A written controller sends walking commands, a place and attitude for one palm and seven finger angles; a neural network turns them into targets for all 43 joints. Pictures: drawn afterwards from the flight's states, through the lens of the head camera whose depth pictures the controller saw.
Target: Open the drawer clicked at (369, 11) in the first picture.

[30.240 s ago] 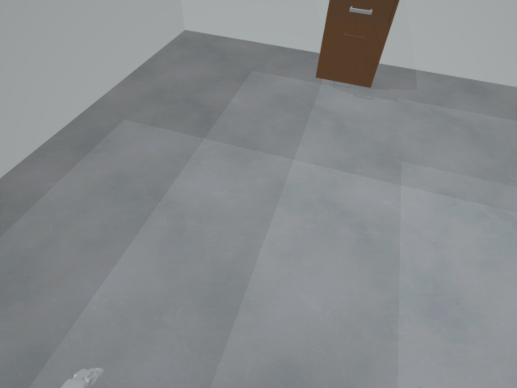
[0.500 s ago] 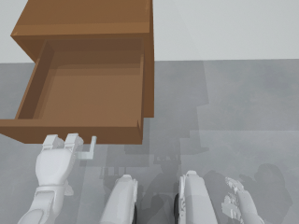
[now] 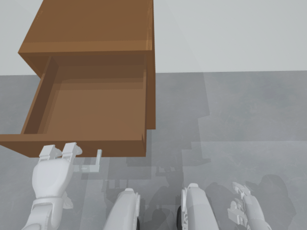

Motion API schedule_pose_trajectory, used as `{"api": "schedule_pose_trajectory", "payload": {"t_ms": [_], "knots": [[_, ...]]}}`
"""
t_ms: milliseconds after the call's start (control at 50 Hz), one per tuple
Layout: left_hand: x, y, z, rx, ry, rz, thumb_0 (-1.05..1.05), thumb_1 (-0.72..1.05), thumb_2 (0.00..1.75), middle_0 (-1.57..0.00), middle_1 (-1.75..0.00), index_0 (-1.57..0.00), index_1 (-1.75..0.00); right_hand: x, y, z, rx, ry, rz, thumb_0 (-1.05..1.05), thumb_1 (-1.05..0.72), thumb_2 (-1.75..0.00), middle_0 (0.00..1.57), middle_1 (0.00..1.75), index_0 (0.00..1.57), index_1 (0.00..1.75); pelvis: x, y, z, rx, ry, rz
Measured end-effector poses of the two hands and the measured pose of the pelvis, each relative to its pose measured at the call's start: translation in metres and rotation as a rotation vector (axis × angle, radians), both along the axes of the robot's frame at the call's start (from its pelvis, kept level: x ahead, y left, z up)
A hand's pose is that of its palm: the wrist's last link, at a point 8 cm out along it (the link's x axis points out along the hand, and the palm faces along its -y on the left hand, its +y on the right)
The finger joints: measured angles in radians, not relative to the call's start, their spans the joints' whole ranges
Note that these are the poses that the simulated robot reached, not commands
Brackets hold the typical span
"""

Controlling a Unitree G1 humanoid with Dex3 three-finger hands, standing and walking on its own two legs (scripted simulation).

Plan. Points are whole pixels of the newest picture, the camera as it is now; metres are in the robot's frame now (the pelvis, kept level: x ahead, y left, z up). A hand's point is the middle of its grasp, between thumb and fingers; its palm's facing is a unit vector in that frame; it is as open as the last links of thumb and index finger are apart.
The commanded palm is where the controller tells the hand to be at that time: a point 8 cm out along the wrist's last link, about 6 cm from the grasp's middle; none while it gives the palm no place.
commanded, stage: lift the hand off the handle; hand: left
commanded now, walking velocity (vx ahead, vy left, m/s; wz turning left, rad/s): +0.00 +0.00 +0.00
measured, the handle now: (75, 161) +0.30 +0.25 -0.08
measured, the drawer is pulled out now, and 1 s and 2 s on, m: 0.30 0.30 0.30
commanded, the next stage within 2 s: draw the hand back to the body in 1.78 s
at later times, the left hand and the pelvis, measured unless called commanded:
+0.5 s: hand (59, 174) +0.25 +0.25 -0.02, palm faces -0.04 -0.05 -1.00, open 13.8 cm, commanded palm +0.23 +0.25 +0.03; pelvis +0.01 +0.00 +0.03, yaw +0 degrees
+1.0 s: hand (48, 172) +0.25 +0.26 +0.02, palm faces -0.03 -0.05 -1.00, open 13.8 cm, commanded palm +0.23 +0.26 +0.07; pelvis +0.02 +0.00 +0.05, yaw +0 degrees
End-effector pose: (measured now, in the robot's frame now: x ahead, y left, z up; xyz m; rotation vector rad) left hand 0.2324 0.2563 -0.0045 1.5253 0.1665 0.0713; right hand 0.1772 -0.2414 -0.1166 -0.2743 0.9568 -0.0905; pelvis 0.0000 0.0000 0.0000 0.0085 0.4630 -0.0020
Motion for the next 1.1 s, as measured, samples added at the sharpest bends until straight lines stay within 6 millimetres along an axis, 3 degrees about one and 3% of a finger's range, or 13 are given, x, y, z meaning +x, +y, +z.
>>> {"api": "schedule_pose_trajectory", "payload": {"t_ms": [300, 560, 760, 1100], "knots": [[-0.01, 0.004, 0.023, 0.005, 0.002, 0.019, 0.0, -0.49, 0.31, -0.31, -1.2, -0.32, -1.2, 0.012, 0.004, 0.023, 0.006, -0.02, 0.012, 0.01, -0.9, -0.9, 0.2, 0.3, 0.2, 0.3, 0.009, 0.002, 0.018, -0.003, -0.029, -0.001], [-0.004, -0.004, 0.046, -0.003, -0.018, 0.005, 0.0, -0.49, 0.31, -0.32, -1.2, -0.33, -1.2, 0.016, 0.004, 0.041, 0.019, -0.037, 0.0, 0.01, -0.9, -0.9, 0.2, 0.3, 0.2, 0.3, 0.016, 0.001, 0.033, -0.003, -0.056, -0.007], [-0.013, 0.005, 0.06, 0.005, 0.003, 0.038, 0.0, -0.49, 0.31, -0.32, -1.2, -0.32, -1.2, 0.015, -0.001, 0.056, 0.008, -0.037, 0.004, 0.01, -0.9, -0.9, 0.2, 0.3, 0.2, 0.3, 0.02, -0.001, 0.045, -0.003, -0.082, -0.004], [0.0, 0.008, 0.082, 0.004, -0.022, 0.031, 0.0, -0.49, 0.31, -0.32, -1.2, -0.32, -1.2, 0.016, 0.002, 0.074, 0.018, -0.053, -0.004, 0.01, -0.9, -0.9, 0.2, 0.3, 0.2, 0.3, 0.024, 0.001, 0.06, -0.006, -0.116, -0.006]]}}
